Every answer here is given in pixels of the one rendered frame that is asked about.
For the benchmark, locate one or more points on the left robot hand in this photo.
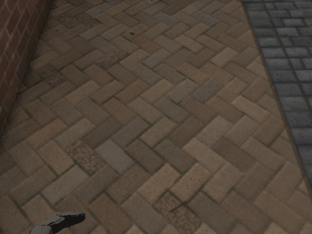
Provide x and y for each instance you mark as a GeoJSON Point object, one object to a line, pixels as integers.
{"type": "Point", "coordinates": [57, 221]}

